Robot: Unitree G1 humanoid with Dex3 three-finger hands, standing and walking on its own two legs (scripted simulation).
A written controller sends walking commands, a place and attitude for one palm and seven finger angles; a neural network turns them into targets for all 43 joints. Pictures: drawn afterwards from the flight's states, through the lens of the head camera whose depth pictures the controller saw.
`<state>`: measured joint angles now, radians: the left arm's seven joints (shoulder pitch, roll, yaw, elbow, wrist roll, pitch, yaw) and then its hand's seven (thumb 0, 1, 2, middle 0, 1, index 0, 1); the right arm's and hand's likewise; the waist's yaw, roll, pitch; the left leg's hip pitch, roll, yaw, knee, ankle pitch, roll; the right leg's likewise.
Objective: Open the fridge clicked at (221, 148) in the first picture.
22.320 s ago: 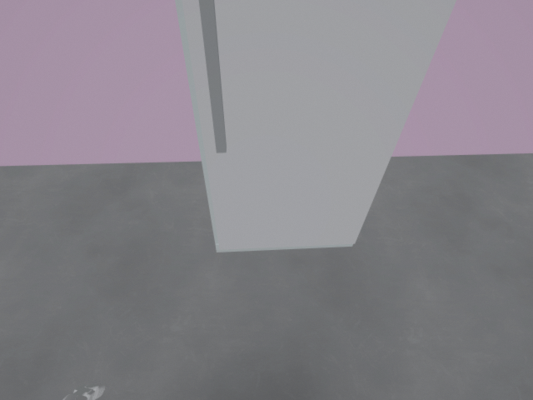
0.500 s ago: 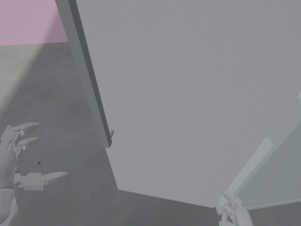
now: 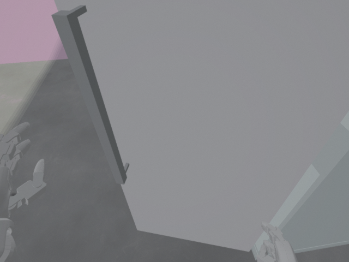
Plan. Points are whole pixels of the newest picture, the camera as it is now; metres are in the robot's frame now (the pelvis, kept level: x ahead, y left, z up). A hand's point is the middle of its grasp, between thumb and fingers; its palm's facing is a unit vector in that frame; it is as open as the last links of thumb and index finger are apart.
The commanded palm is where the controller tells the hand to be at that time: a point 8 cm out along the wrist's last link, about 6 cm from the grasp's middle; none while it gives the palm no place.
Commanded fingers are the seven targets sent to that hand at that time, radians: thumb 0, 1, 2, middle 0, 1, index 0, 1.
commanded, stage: draw the hand back to the body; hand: left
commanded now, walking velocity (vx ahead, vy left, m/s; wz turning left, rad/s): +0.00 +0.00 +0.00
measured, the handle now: (106, 117) +0.39 +0.23 +0.14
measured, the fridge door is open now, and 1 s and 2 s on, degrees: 71 71 71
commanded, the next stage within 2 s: step back with the hand held close in 0.32 s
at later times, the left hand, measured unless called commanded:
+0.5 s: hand (36, 187) +0.18 +0.27 +0.16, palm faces +0.48 -0.79 -0.38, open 7.4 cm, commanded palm +0.12 +0.30 +0.17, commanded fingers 0.00 0.90 0.90 -0.20 -0.30 -0.20 -0.30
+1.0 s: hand (0, 221) +0.12 +0.30 +0.15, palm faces +0.44 -0.76 -0.48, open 7.4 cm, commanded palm +0.06 +0.33 +0.17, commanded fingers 0.00 0.90 0.90 -0.20 -0.30 -0.20 -0.30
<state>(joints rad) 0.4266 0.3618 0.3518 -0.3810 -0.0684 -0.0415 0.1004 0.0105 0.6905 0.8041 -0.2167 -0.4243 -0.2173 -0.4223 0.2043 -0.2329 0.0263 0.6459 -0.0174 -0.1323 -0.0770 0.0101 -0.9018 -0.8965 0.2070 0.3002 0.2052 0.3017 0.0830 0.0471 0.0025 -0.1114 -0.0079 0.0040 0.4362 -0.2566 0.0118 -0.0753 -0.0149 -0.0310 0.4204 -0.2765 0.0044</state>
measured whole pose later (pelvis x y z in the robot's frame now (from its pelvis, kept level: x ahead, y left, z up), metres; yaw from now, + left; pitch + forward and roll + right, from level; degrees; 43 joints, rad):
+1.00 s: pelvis -0.08 +0.02 -0.01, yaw +1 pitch +0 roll -2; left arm 0.50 0.40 0.43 -0.46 -0.01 -0.18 0.13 0.02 0.89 0.90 -0.21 -0.30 -0.21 -0.30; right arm 0.21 -0.23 0.01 0.55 0.00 -0.06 -0.09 0.01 -0.90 -0.90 0.21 0.30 0.21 0.30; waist 0.03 0.01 0.04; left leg -0.37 -0.02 0.00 0.55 -0.18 0.06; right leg -0.31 -0.03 -0.03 0.50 -0.18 0.04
